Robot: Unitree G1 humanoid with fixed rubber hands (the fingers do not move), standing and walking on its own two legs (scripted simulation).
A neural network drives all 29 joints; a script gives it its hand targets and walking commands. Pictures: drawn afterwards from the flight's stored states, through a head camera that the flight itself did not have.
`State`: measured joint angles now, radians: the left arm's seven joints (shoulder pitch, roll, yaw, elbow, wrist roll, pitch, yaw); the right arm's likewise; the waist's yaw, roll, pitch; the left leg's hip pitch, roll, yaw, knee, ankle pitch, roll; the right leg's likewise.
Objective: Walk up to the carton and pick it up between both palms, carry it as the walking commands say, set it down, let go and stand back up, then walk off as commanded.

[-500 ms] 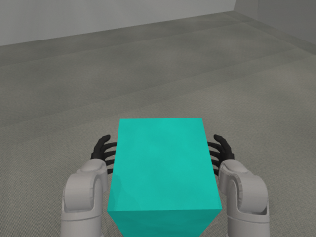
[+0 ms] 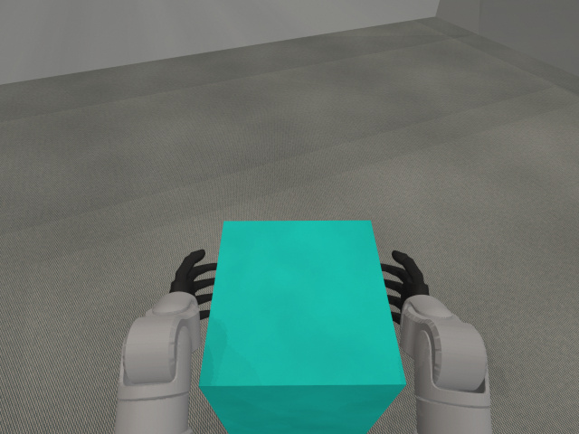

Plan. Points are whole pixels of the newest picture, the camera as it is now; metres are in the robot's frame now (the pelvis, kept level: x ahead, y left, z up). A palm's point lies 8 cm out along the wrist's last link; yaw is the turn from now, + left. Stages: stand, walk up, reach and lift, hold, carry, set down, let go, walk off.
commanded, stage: carry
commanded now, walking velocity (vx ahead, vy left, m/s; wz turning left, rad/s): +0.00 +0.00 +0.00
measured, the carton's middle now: (297, 333) +0.27 +0.00 +0.00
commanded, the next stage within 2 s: hold in 1.62 s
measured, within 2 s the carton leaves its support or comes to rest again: neither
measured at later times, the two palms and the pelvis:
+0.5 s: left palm (174, 333) +0.23 +0.15 +0.08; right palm (419, 334) +0.23 -0.14 +0.08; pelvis -0.04 +0.00 +0.00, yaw +0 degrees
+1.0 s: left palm (170, 345) +0.22 +0.15 +0.08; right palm (422, 346) +0.22 -0.14 +0.08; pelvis -0.05 +0.00 +0.01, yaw +0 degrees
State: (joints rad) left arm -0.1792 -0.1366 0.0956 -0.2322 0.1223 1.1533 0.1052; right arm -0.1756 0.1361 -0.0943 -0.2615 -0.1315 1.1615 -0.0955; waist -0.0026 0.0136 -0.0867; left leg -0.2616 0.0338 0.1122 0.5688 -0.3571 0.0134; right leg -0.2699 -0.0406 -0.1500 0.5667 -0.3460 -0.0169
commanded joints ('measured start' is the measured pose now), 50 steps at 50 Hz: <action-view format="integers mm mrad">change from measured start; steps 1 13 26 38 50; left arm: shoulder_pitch -472 -490 -497 -491 -488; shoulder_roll -950 -931 -918 -904 -895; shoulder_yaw -665 -629 -629 -616 -606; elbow -88 -25 -27 -13 -9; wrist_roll -393 -359 -353 -339 -332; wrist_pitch -26 -57 -76 -91 -99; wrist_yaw -270 -262 -256 -252 -248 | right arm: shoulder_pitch -446 -470 -475 -474 -472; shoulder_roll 939 917 909 899 892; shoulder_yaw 652 613 607 597 590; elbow -54 10 14 28 30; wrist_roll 375 349 340 331 326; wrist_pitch -21 -49 -68 -83 -91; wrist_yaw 252 254 249 247 243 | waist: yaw -4 -7 -10 -11 -11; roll -10 -10 -12 -13 -14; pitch -292 -219 -224 -216 -222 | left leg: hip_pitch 106 67 64 57 60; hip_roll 125 115 113 113 114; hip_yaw -96 -101 -104 -105 -105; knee -42 -96 -124 -145 -153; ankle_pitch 513 341 279 255 252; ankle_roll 30 31 38 41 42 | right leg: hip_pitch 137 103 91 83 79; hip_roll -122 -122 -124 -126 -127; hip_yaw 101 99 99 100 101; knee -42 -96 -117 -130 -136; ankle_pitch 469 313 246 213 212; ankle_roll -11 -15 -14 -10 -9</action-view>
